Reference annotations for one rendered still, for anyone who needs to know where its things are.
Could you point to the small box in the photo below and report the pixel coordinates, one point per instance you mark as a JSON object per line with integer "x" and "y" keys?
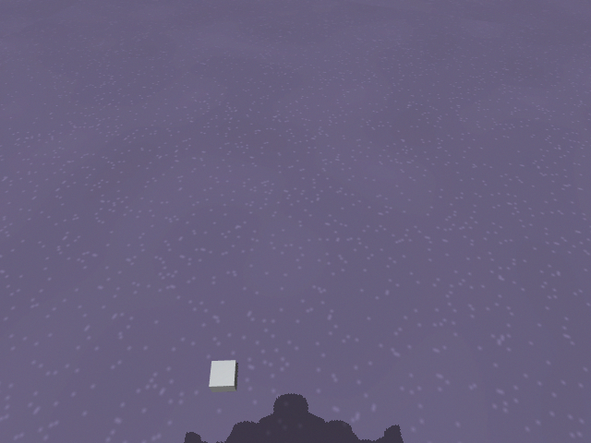
{"x": 223, "y": 376}

